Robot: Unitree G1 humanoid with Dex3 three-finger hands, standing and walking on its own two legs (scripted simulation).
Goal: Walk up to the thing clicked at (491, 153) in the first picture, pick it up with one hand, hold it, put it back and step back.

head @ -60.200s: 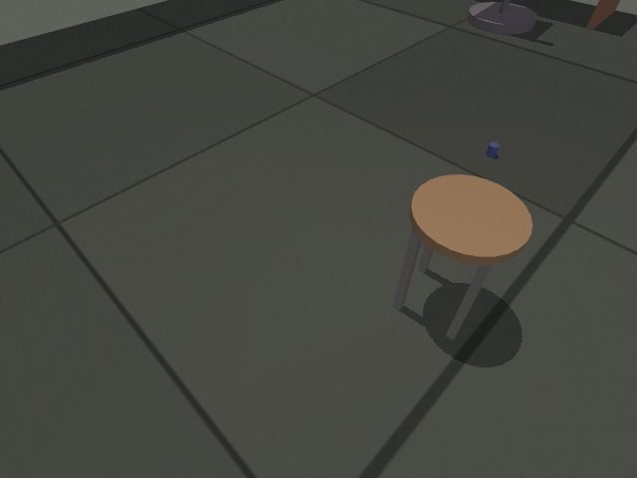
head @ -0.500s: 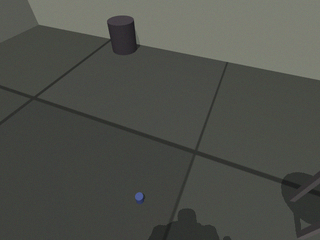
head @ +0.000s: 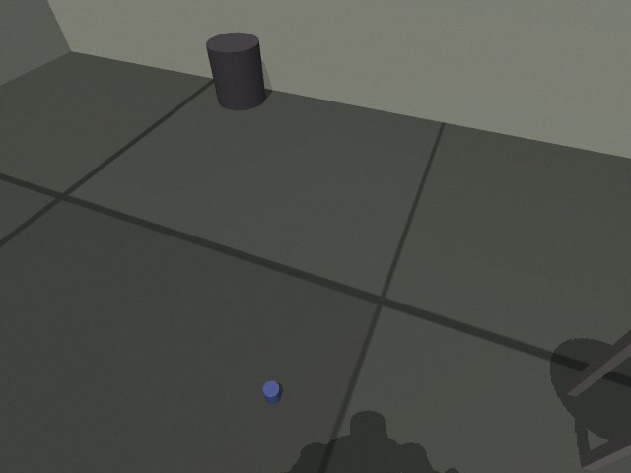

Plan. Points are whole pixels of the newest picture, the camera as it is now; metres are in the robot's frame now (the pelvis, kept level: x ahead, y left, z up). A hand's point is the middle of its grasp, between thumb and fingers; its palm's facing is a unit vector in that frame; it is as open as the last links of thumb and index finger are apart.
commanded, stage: stand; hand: left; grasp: from above
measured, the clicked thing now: (272, 392) +0.51 +0.18 -0.75
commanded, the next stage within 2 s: step back in 1.38 s
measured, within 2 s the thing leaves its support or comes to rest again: neither
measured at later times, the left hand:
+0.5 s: hand out of the picture +0.08 +0.24 -0.16, palm faces +0.01 -0.94 -0.34, open 7.4 cm
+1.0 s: hand out of the picture +0.08 +0.24 -0.16, palm faces +0.01 -0.94 -0.34, open 7.4 cm
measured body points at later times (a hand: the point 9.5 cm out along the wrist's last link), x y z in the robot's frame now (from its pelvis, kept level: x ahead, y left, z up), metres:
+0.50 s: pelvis +0.01 +0.00 +0.00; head +0.01 -0.01 +0.45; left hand +0.08 +0.29 -0.13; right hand +0.08 -0.30 -0.14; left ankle +0.03 +0.11 -0.75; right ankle -0.01 -0.13 -0.75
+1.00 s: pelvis +0.01 +0.00 +0.00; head +0.02 -0.01 +0.45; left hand +0.08 +0.29 -0.13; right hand +0.09 -0.30 -0.14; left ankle +0.03 +0.11 -0.75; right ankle -0.01 -0.13 -0.75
